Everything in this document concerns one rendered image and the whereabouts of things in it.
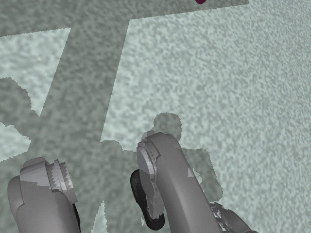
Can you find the right robot foot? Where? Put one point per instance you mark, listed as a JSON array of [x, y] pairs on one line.
[[140, 197]]

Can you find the right robot hand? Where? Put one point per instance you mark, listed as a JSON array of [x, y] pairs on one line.
[[228, 219]]

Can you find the left robot foot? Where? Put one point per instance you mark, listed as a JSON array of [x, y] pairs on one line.
[[77, 216]]

